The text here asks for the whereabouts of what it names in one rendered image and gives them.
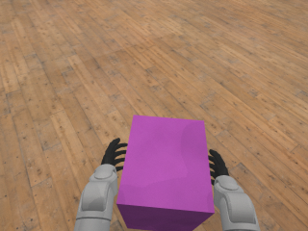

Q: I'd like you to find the carton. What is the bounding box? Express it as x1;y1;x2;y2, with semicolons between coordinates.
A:
116;115;215;231

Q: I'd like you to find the robot left forearm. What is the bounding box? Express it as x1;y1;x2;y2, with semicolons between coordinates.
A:
73;164;118;231

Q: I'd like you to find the left robot hand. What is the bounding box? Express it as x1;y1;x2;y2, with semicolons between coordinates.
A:
101;138;128;172

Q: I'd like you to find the robot right forearm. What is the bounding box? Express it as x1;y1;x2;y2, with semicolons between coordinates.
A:
214;175;261;231

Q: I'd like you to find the right robot hand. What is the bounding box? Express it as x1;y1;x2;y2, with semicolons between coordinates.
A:
208;149;229;186

